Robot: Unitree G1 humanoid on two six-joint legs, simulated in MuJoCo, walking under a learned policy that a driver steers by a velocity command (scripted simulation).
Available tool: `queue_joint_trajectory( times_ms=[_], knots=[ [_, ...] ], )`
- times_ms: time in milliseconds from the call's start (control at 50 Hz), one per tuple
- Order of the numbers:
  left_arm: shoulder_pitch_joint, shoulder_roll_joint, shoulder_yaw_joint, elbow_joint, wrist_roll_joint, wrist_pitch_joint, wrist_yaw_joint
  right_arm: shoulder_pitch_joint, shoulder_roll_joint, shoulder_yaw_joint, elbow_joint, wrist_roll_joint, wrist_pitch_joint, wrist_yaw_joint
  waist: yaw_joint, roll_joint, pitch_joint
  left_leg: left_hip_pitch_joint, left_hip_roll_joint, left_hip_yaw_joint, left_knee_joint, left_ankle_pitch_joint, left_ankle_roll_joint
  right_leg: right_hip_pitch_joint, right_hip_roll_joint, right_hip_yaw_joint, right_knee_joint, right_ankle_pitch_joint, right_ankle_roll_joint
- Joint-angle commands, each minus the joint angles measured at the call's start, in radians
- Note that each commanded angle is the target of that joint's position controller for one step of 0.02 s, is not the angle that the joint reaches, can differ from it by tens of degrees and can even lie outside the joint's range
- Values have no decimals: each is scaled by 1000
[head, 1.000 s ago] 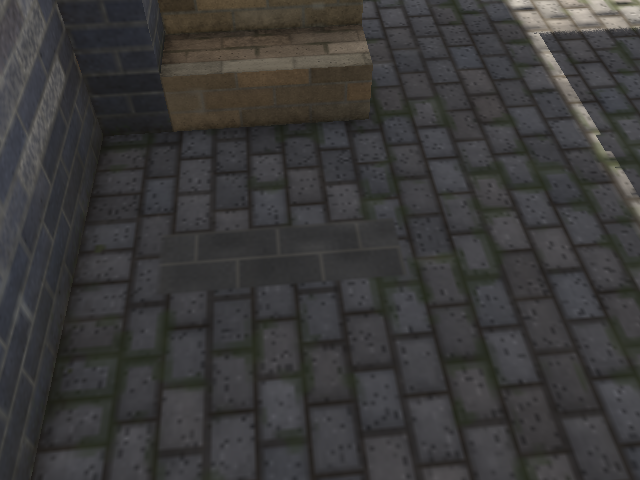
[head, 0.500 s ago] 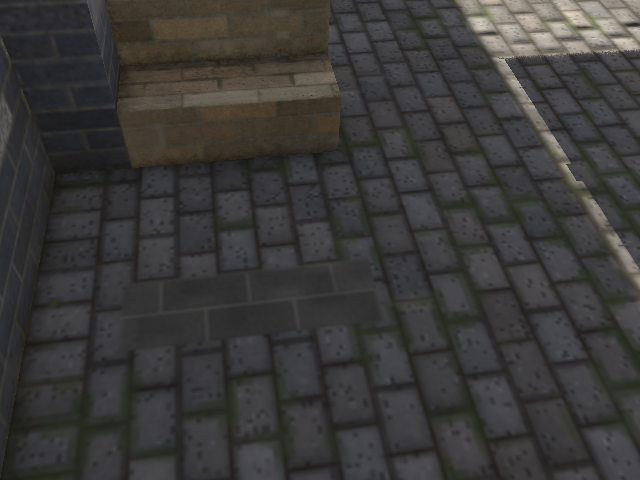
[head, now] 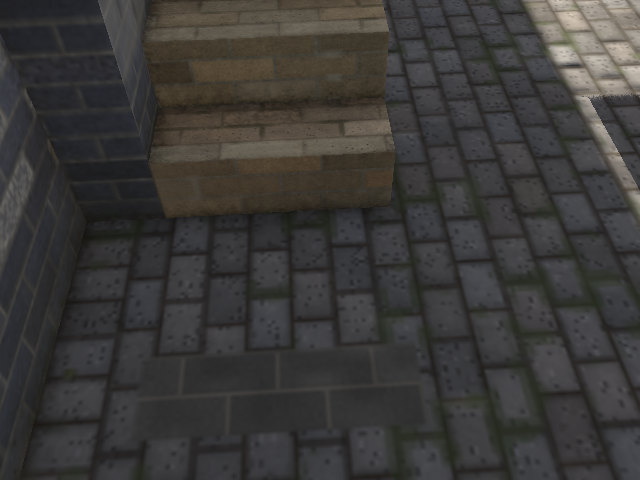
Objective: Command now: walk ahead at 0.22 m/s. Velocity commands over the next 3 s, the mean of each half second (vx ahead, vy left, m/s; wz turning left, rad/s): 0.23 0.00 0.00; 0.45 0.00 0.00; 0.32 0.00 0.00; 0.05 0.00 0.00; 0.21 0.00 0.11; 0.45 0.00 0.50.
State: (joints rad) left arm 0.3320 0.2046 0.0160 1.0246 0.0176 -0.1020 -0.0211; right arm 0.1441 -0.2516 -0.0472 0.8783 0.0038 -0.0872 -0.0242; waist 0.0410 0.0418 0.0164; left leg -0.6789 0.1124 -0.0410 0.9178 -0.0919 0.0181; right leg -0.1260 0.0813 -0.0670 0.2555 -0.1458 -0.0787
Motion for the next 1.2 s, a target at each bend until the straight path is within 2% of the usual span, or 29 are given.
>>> queue_joint_trajectory(
  times_ms=[20,120,160,180,200,220,240,280,320,380,480,540,560,580,600,620,680,740,940,1000,1040,1060,1080,1100,1120,1140,1160,1180,1200],
  knots=[
    [-41,162,23,-55,-7,-3,21,30,-5,7,-23,-4,7,5,-35,-99,-31,197,-37,40,-204,139,-15,-102,-227,53,-41,603,-122],
    [-36,161,26,-25,-27,25,29,-16,-57,-3,-40,-10,10,16,-35,-110,-45,251,-64,18,-372,79,17,20,-281,122,82,517,-107],
    [-13,143,22,-20,-29,29,32,76,-117,-26,-2,-23,0,11,-64,-46,-96,435,-57,9,-515,382,56,18,-197,106,226,409,-42],
    [70,110,11,-15,-4,19,30,124,-184,-39,7,-31,1,5,-24,47,-185,651,57,-88,-428,750,116,-100,-123,76,355,181,-2],
    [173,18,-16,24,-3,20,28,163,-132,-26,27,-30,14,4,-12,186,-280,805,196,-229,-417,817,262,-240,-63,45,515,-190,51],
    [113,69,-7,19,-17,35,29,209,-69,-14,35,-15,24,12,-66,183,-286,782,234,-336,-500,547,301,-305,-50,63,643,-482,72],
    [35,131,10,-10,-36,49,29,223,-118,-27,42,2,27,17,-88,153,-235,753,234,-399,-580,129,292,-423,-56,71,790,-547,71],
    [-63,156,30,-40,-42,67,33,116,-162,-38,13,4,22,13,-66,61,-119,567,210,-421,-714,-445,239,-505,-123,95,862,-399,58],
    [-62,135,39,-37,-31,64,41,28,-133,-32,-2,-4,13,8,-17,94,-66,407,153,-332,-789,-445,186,-416,-144,86,784,-296,52],
    [-29,91,38,-4,-25,49,47,41,-124,-38,11,2,6,6,-7,96,-77,334,93,-190,-811,-344,178,-293,-125,39,626,-223,40],
    [-61,97,38,-7,-26,38,42,63,-160,-55,24,28,15,1,-4,99,-75,318,113,-175,-798,-418,190,-181,-105,5,377,-155,28],
    [47,94,44,39,-24,38,39,35,-125,-47,19,36,30,-1,56,59,-56,195,62,-128,-691,-516,138,-12,-78,-20,241,-149,-2],
    [126,107,47,63,-21,35,39,1,-77,-34,2,30,33,2,82,-33,-35,111,4,-66,-520,-490,100,45,-157,98,130,-249,-29],
    [196,160,53,68,-20,33,41,-26,7,-15,-18,15,30,13,79,-246,-32,-36,-96,66,-152,-388,36,119,-362,386,-20,-414,-67],
    [181,264,72,54,-1,25,35,-22,-15,-21,-50,19,13,13,54,-355,43,-246,-127,29,-19,-368,55,100,-482,675,-156,-695,-165],
    [117,234,65,34,0,6,34,-41,-78,-30,-51,29,-3,14,29,-278,94,-303,-70,-38,72,-284,70,64,-489,705,-171,-709,-171],
    [19,164,46,-9,-20,-13,22,-9,-99,-42,-13,3,-9,13,-23,-156,50,-249,-24,-33,48,-61,54,69,-375,446,-154,-366,-82],
    [110,119,31,17,-16,-11,27,-50,-54,-38,-11,4,-4,16,-1,-151,22,-182,-26,12,-1,71,24,74,-314,288,-151,-94,-74],
    [240,141,37,47,-24,15,41,-319,-14,-6,-106,28,-9,61,78,-151,112,-92,-51,74,-334,136,8,188,-327,160,-123,128,-86],
    [240,158,50,54,-32,28,43,-342,-25,-2,-130,30,-18,79,58,-167,129,-29,-66,87,-396,45,42,234,-360,153,-67,250,-80],
    [200,182,62,44,-33,33,44,-233,-72,-22,-110,23,-22,78,-18,-195,54,184,-122,124,-421,1,79,227,-357,127,59,593,-61],
    [173,177,61,34,-32,36,44,-67,-114,-47,-59,24,-22,71,-102,-188,-44,401,-154,143,-434,24,110,187,-319,90,226,756,-40],
    [137,167,55,10,-24,32,42,141,-173,-71,-5,21,-19,59,-193,-160,-183,740,-62,41,-387,56,161,-11,-278,67,471,650,-8],
    [220,55,23,-18,-19,12,30,297,-277,-96,26,-2,-10,50,-183,89,-379,1179,227,-410,-424,-82,312,-436,-110,23,898,165,66],
    [224,41,18,1,-34,-21,20,294,-218,-70,36,-1,-4,51,-170,181,-472,1176,312,-702,-596,-144,348,-547,-47,187,1092,-399,56],
    [126,123,45,-31,-62,-38,17,198,-152,-50,26,5,-5,52,-152,139,-297,1032,261,-547,-610,-131,287,-634,-116,199,1158,-359,35],
    [51,143,50,-52,-67,-40,25,91,-110,-35,1,5,-6,53,-116,71,-172,839,227,-379,-624,58,254,-611,-162,151,1135,-277,32],
    [23,135,58,-53,-51,-32,37,19,-76,-24,-8,-2,-11,61,-74,-1,-96,671,181,-254,-646,250,233,-551,-189,131,1073,-223,41],
    [39,116,65,-53,-37,-16,45,-14,-60,-17,-4,-7,-17,59,-32,4,-64,566,136,-158,-663,366,209,-475,-214,131,1005,-197,48]
  ],
)
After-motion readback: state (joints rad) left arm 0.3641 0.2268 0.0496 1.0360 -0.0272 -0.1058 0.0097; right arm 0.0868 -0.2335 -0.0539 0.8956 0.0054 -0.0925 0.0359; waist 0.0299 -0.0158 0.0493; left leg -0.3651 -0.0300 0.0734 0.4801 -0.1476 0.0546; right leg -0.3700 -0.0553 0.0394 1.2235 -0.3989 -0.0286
